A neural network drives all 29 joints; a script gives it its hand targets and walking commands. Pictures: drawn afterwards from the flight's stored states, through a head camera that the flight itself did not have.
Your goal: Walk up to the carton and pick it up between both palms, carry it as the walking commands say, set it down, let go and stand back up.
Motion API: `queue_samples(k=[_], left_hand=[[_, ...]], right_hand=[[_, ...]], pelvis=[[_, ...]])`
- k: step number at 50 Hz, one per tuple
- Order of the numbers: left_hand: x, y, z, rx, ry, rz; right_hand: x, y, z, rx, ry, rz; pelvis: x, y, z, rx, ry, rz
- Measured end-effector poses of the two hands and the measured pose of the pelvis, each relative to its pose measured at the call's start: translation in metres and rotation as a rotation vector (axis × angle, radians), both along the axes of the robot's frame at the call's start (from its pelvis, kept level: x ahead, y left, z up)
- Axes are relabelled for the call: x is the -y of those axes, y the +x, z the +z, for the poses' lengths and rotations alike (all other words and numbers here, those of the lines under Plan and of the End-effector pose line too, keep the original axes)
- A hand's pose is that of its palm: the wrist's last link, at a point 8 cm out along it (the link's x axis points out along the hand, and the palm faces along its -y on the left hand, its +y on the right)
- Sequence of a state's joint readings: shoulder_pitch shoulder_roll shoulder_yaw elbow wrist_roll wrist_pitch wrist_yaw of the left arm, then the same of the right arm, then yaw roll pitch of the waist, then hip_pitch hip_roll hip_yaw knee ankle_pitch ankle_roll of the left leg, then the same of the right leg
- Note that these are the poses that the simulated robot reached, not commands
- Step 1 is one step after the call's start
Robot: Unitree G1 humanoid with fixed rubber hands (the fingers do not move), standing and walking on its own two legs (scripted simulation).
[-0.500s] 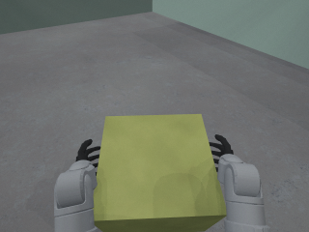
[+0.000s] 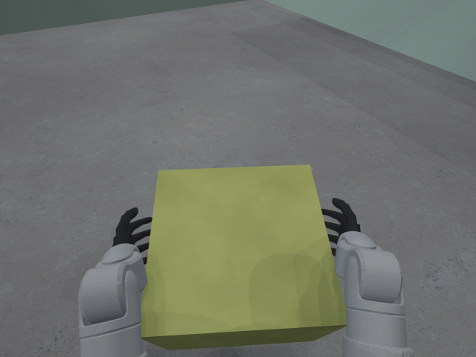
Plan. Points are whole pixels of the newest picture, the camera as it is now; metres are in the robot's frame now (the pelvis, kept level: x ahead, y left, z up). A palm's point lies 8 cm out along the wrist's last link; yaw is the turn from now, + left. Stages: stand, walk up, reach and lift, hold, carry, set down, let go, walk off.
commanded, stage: carry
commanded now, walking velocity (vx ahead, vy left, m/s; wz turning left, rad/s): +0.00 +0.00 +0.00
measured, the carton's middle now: (238, 258) +0.30 +0.01 +0.00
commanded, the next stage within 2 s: none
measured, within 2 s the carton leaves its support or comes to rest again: neither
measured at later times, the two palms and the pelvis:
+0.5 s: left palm (132, 325) +0.17 +0.15 +0.07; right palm (395, 338) +0.15 -0.19 +0.07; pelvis -0.11 +0.00 -0.01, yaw -8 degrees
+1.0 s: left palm out of the picture +0.01 +0.12 +0.07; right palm out of the picture -0.11 -0.20 +0.07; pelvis -0.30 +0.06 +0.00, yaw -24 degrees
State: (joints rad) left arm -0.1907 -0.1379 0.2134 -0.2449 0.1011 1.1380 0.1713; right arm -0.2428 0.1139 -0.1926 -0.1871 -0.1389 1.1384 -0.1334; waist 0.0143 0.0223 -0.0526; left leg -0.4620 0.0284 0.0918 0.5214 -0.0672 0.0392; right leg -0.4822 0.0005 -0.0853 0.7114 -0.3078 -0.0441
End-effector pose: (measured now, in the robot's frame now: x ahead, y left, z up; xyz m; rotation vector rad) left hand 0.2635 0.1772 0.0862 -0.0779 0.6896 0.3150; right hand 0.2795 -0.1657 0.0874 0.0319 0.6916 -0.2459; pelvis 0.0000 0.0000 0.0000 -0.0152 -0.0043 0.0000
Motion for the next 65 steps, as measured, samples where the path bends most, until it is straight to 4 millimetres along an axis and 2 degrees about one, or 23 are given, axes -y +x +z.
queue_samples(k=[4,8,15,20,24,27,31,34,37,41,44,48,54,59,62,65], left_hand=[[0.001,-0.013,-0.008,-0.027,0.014,-0.021],[0.007,-0.032,-0.016,-0.063,0.016,-0.024],[0.013,-0.056,-0.013,-0.024,0.009,-0.088],[0.012,-0.075,-0.014,-0.036,-0.007,-0.091],[0.022,-0.091,-0.015,-0.033,-0.010,-0.097],[0.038,-0.104,-0.020,-0.027,0.003,-0.126],[0.059,-0.126,-0.029,-0.075,0.011,-0.194],[0.070,-0.140,-0.028,-0.082,0.018,-0.253],[0.073,-0.151,-0.025,-0.057,0.015,-0.302],[0.067,-0.173,-0.027,-0.028,-0.018,-0.350],[0.059,-0.200,-0.030,-0.040,-0.026,-0.370],[0.054,-0.237,-0.022,-0.043,-0.007,-0.394],[0.064,-0.281,-0.008,0.009,0.006,-0.430],[0.081,-0.326,-0.018,-0.051,0.037,-0.522],[0.084,-0.353,-0.021,-0.080,0.043,-0.576],[0.082,-0.373,-0.016,-0.061,0.031,-0.624]], right_hand=[[0.001,-0.013,-0.011,-0.025,-0.008,0.026],[0.008,-0.037,-0.020,-0.062,-0.031,0.027],[0.013,-0.075,-0.006,-0.022,-0.038,-0.038],[0.012,-0.106,-0.010,-0.033,0.004,-0.104],[0.022,-0.127,-0.014,-0.030,0.003,-0.114],[0.037,-0.148,-0.022,-0.025,0.004,-0.127],[0.056,-0.191,-0.030,-0.074,-0.002,-0.183],[0.063,-0.224,-0.030,-0.079,0.020,-0.257],[0.062,-0.253,-0.027,-0.053,0.024,-0.311],[0.052,-0.290,-0.020,-0.023,-0.012,-0.352],[0.043,-0.322,-0.017,-0.035,-0.024,-0.365],[0.035,-0.366,-0.014,-0.040,-0.006,-0.388],[0.039,-0.427,-0.013,0.012,0.006,-0.427],[0.044,-0.499,-0.028,-0.049,0.028,-0.512],[0.037,-0.543,-0.030,-0.074,0.056,-0.592],[0.026,-0.578,-0.023,-0.050,0.053,-0.647]], pelvis=[[0.002,-0.015,0.000,-0.009,-0.001,-0.012],[0.004,-0.032,0.003,-0.016,0.013,-0.003],[-0.004,-0.064,-0.001,-0.025,0.027,-0.025],[-0.007,-0.088,-0.003,-0.030,0.003,-0.086],[-0.002,-0.107,-0.008,-0.041,0.001,-0.134],[0.004,-0.128,-0.014,-0.047,-0.015,-0.175],[0.005,-0.154,-0.009,-0.037,0.016,-0.191],[-0.001,-0.174,-0.007,-0.038,0.044,-0.212],[-0.010,-0.195,-0.007,-0.044,0.056,-0.241],[-0.028,-0.227,-0.009,-0.054,0.063,-0.282],[-0.041,-0.251,-0.007,-0.046,0.070,-0.325],[-0.053,-0.282,-0.003,-0.024,0.028,-0.394],[-0.060,-0.331,-0.013,-0.024,0.009,-0.482],[-0.075,-0.378,-0.012,-0.011,0.016,-0.514],[-0.088,-0.404,-0.007,-0.005,0.044,-0.537],[-0.104,-0.428,-0.005,-0.007,0.067,-0.560]])
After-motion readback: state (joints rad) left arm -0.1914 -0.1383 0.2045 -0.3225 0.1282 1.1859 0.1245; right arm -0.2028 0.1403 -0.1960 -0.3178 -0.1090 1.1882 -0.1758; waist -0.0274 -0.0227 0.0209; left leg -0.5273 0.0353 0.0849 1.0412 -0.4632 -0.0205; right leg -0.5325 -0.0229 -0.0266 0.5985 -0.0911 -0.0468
